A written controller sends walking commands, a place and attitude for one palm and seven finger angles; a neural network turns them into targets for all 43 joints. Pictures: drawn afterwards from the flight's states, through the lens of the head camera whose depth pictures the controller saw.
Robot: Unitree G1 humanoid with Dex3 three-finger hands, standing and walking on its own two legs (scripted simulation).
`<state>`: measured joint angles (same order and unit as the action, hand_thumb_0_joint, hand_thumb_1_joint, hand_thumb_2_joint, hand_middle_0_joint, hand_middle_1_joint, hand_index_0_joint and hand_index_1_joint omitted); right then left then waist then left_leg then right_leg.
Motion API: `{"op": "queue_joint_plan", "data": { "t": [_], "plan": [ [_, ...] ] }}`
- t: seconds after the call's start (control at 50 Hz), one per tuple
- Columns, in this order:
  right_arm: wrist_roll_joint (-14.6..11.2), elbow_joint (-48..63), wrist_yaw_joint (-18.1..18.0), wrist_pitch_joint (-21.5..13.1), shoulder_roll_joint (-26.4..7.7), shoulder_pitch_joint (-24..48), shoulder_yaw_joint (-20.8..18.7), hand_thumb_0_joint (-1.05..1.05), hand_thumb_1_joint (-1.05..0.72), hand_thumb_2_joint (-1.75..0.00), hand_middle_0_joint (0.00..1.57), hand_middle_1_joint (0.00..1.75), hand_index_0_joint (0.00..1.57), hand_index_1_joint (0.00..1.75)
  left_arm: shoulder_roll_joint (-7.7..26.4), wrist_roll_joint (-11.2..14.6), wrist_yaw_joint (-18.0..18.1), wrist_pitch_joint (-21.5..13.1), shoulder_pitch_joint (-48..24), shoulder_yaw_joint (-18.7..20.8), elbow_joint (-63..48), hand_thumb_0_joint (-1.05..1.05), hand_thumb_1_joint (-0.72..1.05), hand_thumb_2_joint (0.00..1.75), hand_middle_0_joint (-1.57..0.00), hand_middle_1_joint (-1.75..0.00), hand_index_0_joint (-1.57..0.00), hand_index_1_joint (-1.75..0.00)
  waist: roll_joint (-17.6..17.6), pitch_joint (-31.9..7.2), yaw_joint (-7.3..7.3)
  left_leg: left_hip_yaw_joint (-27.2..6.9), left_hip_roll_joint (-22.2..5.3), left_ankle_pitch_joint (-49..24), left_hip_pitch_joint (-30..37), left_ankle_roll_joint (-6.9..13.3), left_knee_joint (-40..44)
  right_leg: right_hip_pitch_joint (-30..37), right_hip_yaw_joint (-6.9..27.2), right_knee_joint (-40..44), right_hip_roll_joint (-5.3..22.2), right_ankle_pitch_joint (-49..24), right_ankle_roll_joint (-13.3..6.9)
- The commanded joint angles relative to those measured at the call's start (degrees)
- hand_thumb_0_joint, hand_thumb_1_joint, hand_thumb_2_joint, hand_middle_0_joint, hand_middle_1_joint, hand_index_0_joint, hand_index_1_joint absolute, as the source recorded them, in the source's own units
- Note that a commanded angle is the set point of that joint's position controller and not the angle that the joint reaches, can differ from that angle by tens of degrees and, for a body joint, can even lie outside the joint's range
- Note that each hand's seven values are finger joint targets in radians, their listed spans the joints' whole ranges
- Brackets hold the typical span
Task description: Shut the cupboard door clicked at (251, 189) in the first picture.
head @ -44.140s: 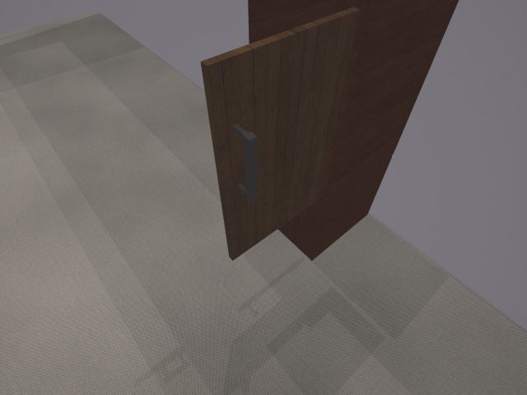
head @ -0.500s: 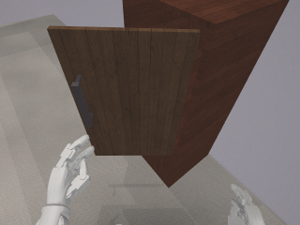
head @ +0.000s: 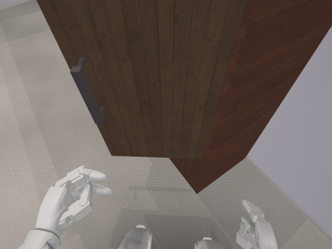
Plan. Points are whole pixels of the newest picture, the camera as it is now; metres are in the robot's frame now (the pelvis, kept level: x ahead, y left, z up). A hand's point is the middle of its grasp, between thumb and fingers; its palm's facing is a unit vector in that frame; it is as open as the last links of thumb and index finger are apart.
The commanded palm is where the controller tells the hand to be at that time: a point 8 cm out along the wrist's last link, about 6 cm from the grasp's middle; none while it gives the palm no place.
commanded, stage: raise the hand and make a fist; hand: left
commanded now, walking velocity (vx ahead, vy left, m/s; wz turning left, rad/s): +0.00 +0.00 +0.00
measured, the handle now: (91, 93) +0.45 +0.23 +0.12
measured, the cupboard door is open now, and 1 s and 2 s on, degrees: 53 53 53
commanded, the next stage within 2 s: bring the fist close to the handle in 1.12 s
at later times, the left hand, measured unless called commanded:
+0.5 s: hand (55, 188) +0.21 +0.22 +0.12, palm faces +0.09 -1.00 -0.03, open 3.1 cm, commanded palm +0.19 +0.26 +0.11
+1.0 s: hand (77, 183) +0.23 +0.19 +0.10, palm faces -0.01 -1.00 -0.02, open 3.1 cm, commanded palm +0.21 +0.25 +0.12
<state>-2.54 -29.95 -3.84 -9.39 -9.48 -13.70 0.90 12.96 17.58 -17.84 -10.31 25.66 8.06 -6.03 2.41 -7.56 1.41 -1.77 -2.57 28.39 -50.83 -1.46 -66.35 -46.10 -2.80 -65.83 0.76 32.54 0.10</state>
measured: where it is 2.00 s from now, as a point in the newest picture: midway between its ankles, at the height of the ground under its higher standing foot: outside the picture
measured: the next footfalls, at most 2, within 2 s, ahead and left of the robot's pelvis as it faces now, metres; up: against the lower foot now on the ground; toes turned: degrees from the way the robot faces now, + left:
none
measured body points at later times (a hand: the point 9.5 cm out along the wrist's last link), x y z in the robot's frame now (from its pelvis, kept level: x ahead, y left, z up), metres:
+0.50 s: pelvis +0.00 +0.02 +0.02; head +0.02 +0.03 +0.47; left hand +0.20 +0.27 +0.12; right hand +0.20 -0.19 -0.03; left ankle +0.04 +0.13 -0.65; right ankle +0.00 -0.12 -0.65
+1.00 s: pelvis +0.01 +0.01 +0.04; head +0.04 +0.00 +0.49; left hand +0.22 +0.24 +0.11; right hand +0.18 -0.23 -0.03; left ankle +0.04 +0.13 -0.65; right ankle +0.00 -0.12 -0.65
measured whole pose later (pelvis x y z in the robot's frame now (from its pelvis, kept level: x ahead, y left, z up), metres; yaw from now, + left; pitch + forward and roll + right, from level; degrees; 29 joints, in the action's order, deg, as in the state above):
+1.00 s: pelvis +0.01 +0.01 +0.04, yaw +0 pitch +7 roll -1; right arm -2.6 -29.6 -3.7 -11.8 -14.6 -16.4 2.0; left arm 14.5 16.5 -13.4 -11.0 21.9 7.4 -5.1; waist 2.1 -5.0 0.5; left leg -1.2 -2.0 24.3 -37.3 -0.7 -54.3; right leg -32.3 -2.6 -52.8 1.1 27.7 0.6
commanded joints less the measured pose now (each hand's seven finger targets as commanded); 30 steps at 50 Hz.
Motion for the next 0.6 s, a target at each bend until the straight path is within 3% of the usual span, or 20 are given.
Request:
{"op": "queue_joint_plan", "data": {
  "t": [0.0,0.06,0.1,0.14,0.18,0.24,0.26,0.28,0.32,0.34,0.36,0.44,0.5,0.54,0.58],
  "plan": [
    [0.72,10.55,-0.33,-4.20,-7.29,3.71,-4.16,0.00,-0.90,-0.90,0.20,0.30,0.20,0.30,6.51,2.04,7.29,-11.08,3.12,9.76,-19.54,0.00,0.90,0.90,-0.93,-1.10,-0.93,-1.10,-2.56,-13.86,2.58,-0.03,2.65,-19.36,11.10,2.28,9.85,11.32,0.55,9.91,-1.32,-27.00,-0.15],
    [1.06,8.71,0.05,-5.45,-9.00,2.71,-4.02,0.00,-0.90,-0.90,0.20,0.30,0.20,0.30,3.44,0.27,6.07,-16.60,0.33,2.36,-16.71,0.00,0.90,0.90,-0.99,-1.16,-0.99,-1.16,-0.56,-8.49,-1.02,-0.47,2.35,-15.79,10.44,2.40,9.28,4.52,-0.26,9.65,-1.87,-20.05,-0.74],
    [0.73,8.30,0.02,-6.16,-10.26,1.77,-4.02,0.00,-0.90,-0.90,0.20,0.30,0.20,0.30,1.87,-0.06,3.46,-17.01,0.06,-1.65,-13.43,0.00,0.90,0.90,-1.02,-1.20,-1.02,-1.20,-0.43,-5.98,-2.77,-0.92,2.20,-10.67,9.64,2.48,9.91,1.78,-0.06,11.27,-1.96,-13.24,-0.90],
    [-0.01,8.80,-0.40,-6.52,-11.20,1.94,-4.19,0.00,-0.90,-0.90,0.20,0.30,0.20,0.30,3.55,-0.20,1.44,-14.82,0.97,-1.57,-10.86,0.00,0.90,0.90,-1.06,-1.24,-1.06,-1.24,-0.74,-4.29,-2.41,-1.31,2.18,-5.90,8.65,2.64,11.63,1.98,0.80,13.71,-1.94,-7.13,-1.17],
    [-0.34,10.12,-0.71,-6.60,-11.64,1.78,-4.39,0.00,-0.90,-0.90,0.20,0.30,0.20,0.30,6.71,-0.37,1.00,-12.41,1.29,0.82,-13.04,0.00,0.90,0.90,-1.10,-1.28,-1.10,-1.28,-0.38,-8.08,-1.16,-1.13,2.35,-5.46,10.48,2.76,13.15,4.46,1.05,14.52,-1.60,-6.38,-1.21],
    [-0.17,10.86,-1.12,-5.57,-11.16,2.36,-4.19,0.00,-0.90,-0.90,0.20,0.30,0.20,0.30,12.40,-0.49,4.40,-10.24,0.00,8.01,-17.80,0.00,0.90,0.90,-1.15,-1.34,-1.15,-1.34,1.72,-11.76,1.29,-1.39,2.25,-6.91,13.84,2.62,15.77,8.26,-0.25,14.02,-2.30,-8.50,-1.56],
    [-0.04,11.74,-1.02,-5.22,-10.52,2.61,-3.71,0.00,-0.90,-0.90,0.20,0.30,0.20,0.30,10.40,-0.02,5.69,-10.28,-0.49,7.28,-20.81,0.00,0.90,0.90,-1.17,-1.36,-1.17,-1.36,3.02,-12.66,1.44,-1.37,2.37,-8.05,15.47,2.55,16.66,9.11,-1.11,13.68,-2.27,-10.18,-1.62],
    [-0.01,11.73,-0.95,-4.91,-10.11,2.48,-3.58,0.00,-0.90,-0.90,0.20,0.30,0.20,0.30,10.51,0.21,7.23,-10.52,-0.89,8.31,-21.81,0.00,0.90,0.90,-1.19,-1.38,-1.19,-1.38,3.39,-12.73,1.72,-1.55,2.17,-9.16,16.54,2.29,17.18,9.75,-1.54,13.40,-2.52,-11.65,-1.72],
    [0.23,11.73,-0.56,-4.65,-9.82,2.49,-3.01,0.00,-0.90,-0.90,0.20,0.30,0.20,0.30,8.56,0.70,9.38,-11.10,-1.95,7.36,-22.60,0.00,0.90,0.90,-1.23,-1.42,-1.23,-1.42,4.92,-10.52,1.19,-1.83,2.05,-9.86,17.47,1.91,17.87,9.47,-2.16,13.63,-2.86,-13.09,-1.81],
    [0.40,11.25,-0.51,-4.34,-9.98,2.19,-2.90,0.00,-0.90,-0.90,0.20,0.30,0.20,0.30,8.63,0.52,10.00,-10.99,-1.93,7.67,-21.07,0.00,0.90,0.90,-1.24,-1.44,-1.24,-1.44,3.87,-9.56,0.92,-2.03,1.89,-9.98,16.93,1.96,17.86,9.65,-2.35,13.85,-3.19,-13.26,-1.85],
    [0.32,11.28,-0.11,-4.28,-10.14,2.11,-2.60,0.00,-0.90,-0.90,0.20,0.30,0.20,0.30,6.31,0.06,9.92,-10.96,-2.10,4.83,-20.13,0.00,0.90,0.90,-1.26,-1.46,-1.26,-1.46,4.27,-7.97,-0.11,-2.27,1.72,-9.53,17.21,1.80,18.29,8.54,-2.66,14.01,-3.18,-13.08,-1.77],
    [-0.16,10.60,0.28,-4.04,-11.42,1.07,-2.39,0.00,-0.90,-0.90,0.20,0.30,0.20,0.30,3.92,-1.34,6.22,-6.99,-2.13,-0.63,-10.75,0.00,0.90,0.90,-1.30,-1.50,-1.30,-1.50,0.37,-1.11,-2.49,-2.35,1.65,-5.22,14.88,2.21,19.29,7.61,-2.07,17.46,-3.00,-10.71,-1.32],
    [-0.52,11.63,-0.10,-4.33,-12.11,0.90,-1.99,0.00,-0.90,-0.90,0.20,0.30,0.20,0.30,6.30,-1.77,3.66,-4.09,-5.95,-0.60,-11.30,0.00,0.90,0.90,-1.30,-1.50,-1.30,-1.50,0.05,-1.73,-2.42,-2.33,1.85,-3.36,15.58,2.44,20.41,8.88,-1.44,19.18,-2.56,-8.91,-1.15],
    [-0.35,11.66,-0.50,-4.41,-12.17,1.41,-1.82,0.00,-0.90,-0.90,0.20,0.30,0.20,0.30,10.85,-1.51,4.17,-4.00,-9.04,3.86,-14.10,0.00,0.90,0.90,-1.30,-1.50,-1.30,-1.50,1.83,-3.58,-1.31,-2.16,2.03,-4.41,17.06,2.49,20.78,10.83,-1.06,19.47,-2.56,-9.42,-1.41],
    [-0.14,12.09,-0.61,-4.72,-11.26,1.83,-1.51,0.00,-0.90,-0.90,0.20,0.30,0.20,0.30,11.63,-0.86,5.47,-5.61,-11.10,6.31,-18.09,0.00,0.90,0.90,-1.30,-1.50,-1.30,-1.50,2.88,-7.33,-0.53,-1.92,2.04,-7.82,20.16,2.39,20.99,12.63,-1.30,19.05,-2.54,-11.86,-1.61]
  ]
}}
